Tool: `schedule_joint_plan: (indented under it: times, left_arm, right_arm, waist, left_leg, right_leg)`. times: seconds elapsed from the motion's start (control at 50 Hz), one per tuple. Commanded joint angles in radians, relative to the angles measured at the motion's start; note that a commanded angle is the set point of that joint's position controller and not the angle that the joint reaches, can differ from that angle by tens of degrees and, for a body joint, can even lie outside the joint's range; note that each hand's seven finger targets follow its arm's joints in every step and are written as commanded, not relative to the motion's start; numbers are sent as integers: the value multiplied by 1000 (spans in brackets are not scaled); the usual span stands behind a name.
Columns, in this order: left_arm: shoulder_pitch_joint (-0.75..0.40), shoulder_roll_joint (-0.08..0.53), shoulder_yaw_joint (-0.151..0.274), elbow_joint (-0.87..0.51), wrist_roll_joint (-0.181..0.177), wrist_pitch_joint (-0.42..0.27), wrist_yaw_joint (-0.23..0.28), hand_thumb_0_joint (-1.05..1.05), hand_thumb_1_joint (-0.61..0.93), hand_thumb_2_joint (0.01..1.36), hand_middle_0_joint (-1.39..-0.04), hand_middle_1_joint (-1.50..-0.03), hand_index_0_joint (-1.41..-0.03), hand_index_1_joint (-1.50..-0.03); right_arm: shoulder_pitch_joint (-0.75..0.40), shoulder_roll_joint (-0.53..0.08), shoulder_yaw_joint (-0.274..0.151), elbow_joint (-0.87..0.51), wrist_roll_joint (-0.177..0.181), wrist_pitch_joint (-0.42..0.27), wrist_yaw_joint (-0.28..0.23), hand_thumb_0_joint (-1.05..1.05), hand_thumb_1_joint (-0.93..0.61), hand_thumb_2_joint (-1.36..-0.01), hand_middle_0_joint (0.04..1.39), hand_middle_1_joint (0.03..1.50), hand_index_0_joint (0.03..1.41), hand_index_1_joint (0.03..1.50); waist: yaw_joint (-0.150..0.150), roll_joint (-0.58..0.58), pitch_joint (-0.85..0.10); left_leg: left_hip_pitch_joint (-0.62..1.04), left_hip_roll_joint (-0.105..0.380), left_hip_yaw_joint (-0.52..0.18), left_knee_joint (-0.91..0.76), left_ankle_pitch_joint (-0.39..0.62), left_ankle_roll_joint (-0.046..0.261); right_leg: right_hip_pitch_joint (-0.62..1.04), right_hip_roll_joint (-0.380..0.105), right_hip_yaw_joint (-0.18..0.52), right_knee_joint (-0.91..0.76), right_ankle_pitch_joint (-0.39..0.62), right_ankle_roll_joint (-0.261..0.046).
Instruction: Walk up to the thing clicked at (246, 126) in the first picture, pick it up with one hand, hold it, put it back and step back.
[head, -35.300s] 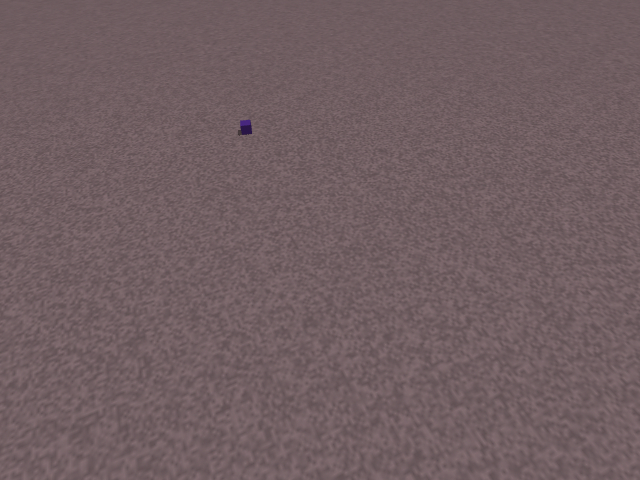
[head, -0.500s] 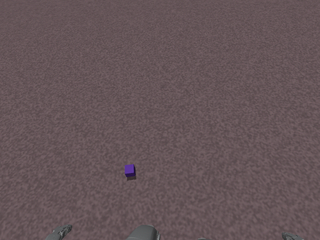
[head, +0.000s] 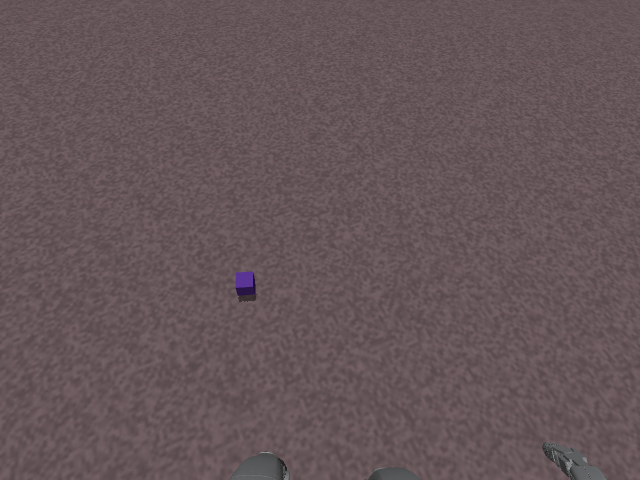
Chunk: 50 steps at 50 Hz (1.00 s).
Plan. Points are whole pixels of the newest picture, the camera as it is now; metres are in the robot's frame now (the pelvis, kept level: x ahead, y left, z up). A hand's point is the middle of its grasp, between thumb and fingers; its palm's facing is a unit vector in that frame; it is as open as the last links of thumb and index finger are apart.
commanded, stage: step back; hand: left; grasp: from above
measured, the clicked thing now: (245, 283) +0.73 +0.30 -0.73
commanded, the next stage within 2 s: stand in 1.74 s
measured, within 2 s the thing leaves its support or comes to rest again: neither
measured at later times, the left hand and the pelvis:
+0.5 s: hand out of the picture -0.06 +0.24 -0.14, palm faces +0.08 -0.90 -0.42, open 7.4 cm; pelvis -0.18 -0.04 -0.01, yaw +7 degrees
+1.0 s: hand out of the picture -0.30 +0.21 -0.13, palm faces +0.07 -0.90 -0.43, open 7.4 cm; pelvis -0.30 -0.07 +0.01, yaw +2 degrees
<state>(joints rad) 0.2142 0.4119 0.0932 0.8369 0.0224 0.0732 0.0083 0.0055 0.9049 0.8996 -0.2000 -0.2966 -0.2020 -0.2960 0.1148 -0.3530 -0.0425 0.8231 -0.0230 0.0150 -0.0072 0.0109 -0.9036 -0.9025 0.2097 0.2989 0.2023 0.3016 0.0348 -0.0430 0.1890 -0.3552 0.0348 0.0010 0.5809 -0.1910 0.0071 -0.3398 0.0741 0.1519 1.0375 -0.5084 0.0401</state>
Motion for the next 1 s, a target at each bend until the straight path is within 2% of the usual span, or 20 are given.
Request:
schedule_joint_plan:
  times: [0.0,0.06,0.1,0.12,0.14,0.2,0.32,0.44,0.46,0.5,0.52,0.58,0.62,0.7,0.76,0.8,0.84,0.88,0.92,0.98]
  left_arm:
    - [33,140,37,-66,-2,-44,9,0,900,900,-200,-300,-200,-300]
    - [155,147,45,6,7,-50,4,0,900,900,-200,-300,-200,-300]
    - [107,294,82,-33,22,-49,-1,0,900,900,-200,-300,-200,-300]
    - [7,389,95,-76,30,-46,1,0,900,900,-200,-300,-200,-300]
    - [-73,351,86,-101,24,-51,8,0,900,900,-200,-300,-200,-300]
    - [-194,193,57,-121,19,-57,15,0,900,900,-200,-300,-200,-300]
    - [-1,174,55,-114,26,-48,31,0,900,900,-200,-300,-200,-300]
    - [-79,210,43,-142,-1,-25,29,0,900,900,-200,-300,-200,-300]
    - [-80,190,29,-151,-3,-22,25,0,900,900,-200,-300,-200,-300]
    - [-115,156,22,-159,-16,-25,30,0,900,900,-200,-300,-200,-300]
    - [-168,177,38,-159,0,-25,40,0,900,900,-200,-300,-200,-300]
    - [-95,168,41,-90,-18,-18,28,0,900,900,-200,-300,-200,-300]
    - [-26,171,43,-56,-16,-19,19,0,900,900,-200,-300,-200,-300]
    - [-21,143,14,-38,-5,-71,4,0,900,900,-200,-300,-200,-300]
    - [76,126,17,40,3,-110,13,0,900,900,-200,-300,-200,-300]
    - [77,220,42,61,30,-131,21,0,900,900,-200,-300,-200,-300]
    - [-42,352,68,15,42,-126,27,0,900,900,-200,-300,-200,-300]
    - [-108,241,40,8,24,-140,22,0,900,900,-200,-300,-200,-300]
    - [-52,207,39,36,15,-145,21,0,900,900,-200,-300,-200,-300]
    - [32,244,45,53,21,-144,8,0,900,900,-200,-300,-200,-300]
  right_arm:
    - [31,-287,-83,-71,-7,4,-21,0,-900,-900,200,300,200,300]
    - [-27,-291,-78,-84,10,28,-17,0,-900,-900,200,300,200,300]
    - [-62,-201,-54,-120,27,24,-21,0,-900,-900,200,300,200,300]
    - [-68,-240,-76,-110,14,29,-40,0,-900,-900,200,300,200,300]
    - [-42,-275,-91,-87,18,31,-38,0,-900,-900,200,300,200,300]
    - [98,-222,-60,-7,26,24,-26,0,-900,-900,200,300,200,300]
    - [60,-183,-35,-40,9,2,-36,0,-900,-900,200,300,200,300]
    - [221,-205,-61,25,0,5,-23,0,-900,-900,200,300,200,300]
    - [218,-233,-73,25,-6,8,-23,0,-900,-900,200,300,200,300]
    - [98,-372,-96,-20,-25,19,-8,0,-900,-900,200,300,200,300]
    - [81,-403,-102,-37,-28,15,-7,0,-900,-900,200,300,200,300]
    - [-31,-276,-60,-62,-41,9,-18,0,-900,-900,200,300,200,300]
    - [-47,-260,-60,-62,-27,5,-17,0,-900,-900,200,300,200,300]
    - [35,-248,-72,-37,-20,-6,-6,0,-900,-900,200,300,200,300]
    - [26,-274,-82,-26,-25,20,10,0,-900,-900,200,300,200,300]
    - [68,-166,-48,-27,-13,21,12,0,-900,-900,200,300,200,300]
    - [-40,-241,-73,-33,-25,18,1,0,-900,-900,200,300,200,300]
    - [-17,-266,-83,3,-6,8,21,0,-900,-900,200,300,200,300]
    - [21,-213,-66,26,-3,-5,25,0,-900,-900,200,300,200,300]
    - [-10,-216,-64,19,-11,-13,32,0,-900,-900,200,300,200,300]
  waist:
    - [-51,256,-282]
    - [7,223,-292]
    - [25,-184,-186]
    - [51,-290,-117]
    - [5,-257,-45]
    - [-91,-94,-83]
    - [32,-140,-207]
    - [-36,-116,-318]
    - [-44,-61,-308]
    - [-37,278,-253]
    - [-87,304,-223]
    - [-5,153,-152]
    - [17,147,-140]
    - [-55,221,-210]
    - [-18,206,-233]
    - [-29,-52,-188]
    - [25,-134,-25]
    - [-37,-22,34]
    - [-25,-39,-43]
    - [25,-103,-57]
  left_leg:
    - [287,216,-214,-70,334,214]
    - [94,153,-169,1,159,129]
    - [-217,-130,-93,257,-294,11]
    - [-128,-116,-136,516,-433,-24]
    - [-69,-78,-199,620,-390,-15]
    - [-131,-178,-185,637,-228,-11]
    - [-188,-114,-96,366,-350,-45]
    - [129,-70,8,-143,-78,10]
    - [173,-18,-85,-180,-7,43]
    - [179,300,-435,-234,192,236]
    - [10,384,-523,-261,215,330]
    - [-35,210,-245,-207,308,231]
    - [-27,167,-196,-214,123,189]
    - [265,181,-231,-185,-225,200]
    - [159,150,-150,-57,-211,165]
    - [-167,11,-53,211,-310,53]
    - [-145,6,-179,337,-349,-10]
    - [-68,19,-183,337,-217,-10]
    - [-131,-36,-132,294,-179,-13]
    - [-110,-39,-97,213,-219,-25]
  right_leg:
    - [-1,-60,-91,-337,15,-15]
    - [211,-51,-148,-633,270,-61]
    - [134,-325,307,-734,160,-198]
    - [-158,-507,489,-822,94,-337]
    - [-294,-517,476,-858,43,-335]
    - [-60,-255,22,-660,405,-183]
    - [318,-313,50,-546,692,-243]
    - [228,-317,45,-444,618,-183]
    - [135,-279,34,-416,506,-136]
    - [-141,-24,-183,-108,-68,-56]
    - [-78,-27,-65,90,-174,-43]
    - [-70,28,17,254,-33,-59]
    - [-71,32,-18,233,37,-58]
    - [-83,-76,-73,-300,-26,-29]
    - [176,-43,-153,-746,123,-59]
    - [350,-191,206,-781,70,-110]
    - [-103,-483,536,-867,-368,-288]
    - [-118,-374,323,-829,-235,-233]
    - [86,-275,147,-757,62,-181]
    - [103,-287,155,-771,-68,-187]
